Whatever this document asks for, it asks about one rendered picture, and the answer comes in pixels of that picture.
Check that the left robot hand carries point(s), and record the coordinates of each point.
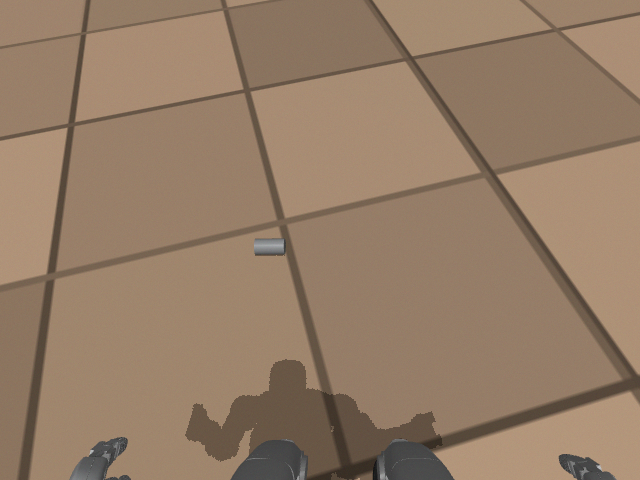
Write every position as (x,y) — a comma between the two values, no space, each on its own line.
(101,457)

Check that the right robot hand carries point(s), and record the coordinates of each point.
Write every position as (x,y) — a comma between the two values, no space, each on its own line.
(583,469)

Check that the can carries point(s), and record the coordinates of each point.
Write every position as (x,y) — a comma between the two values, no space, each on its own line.
(269,246)

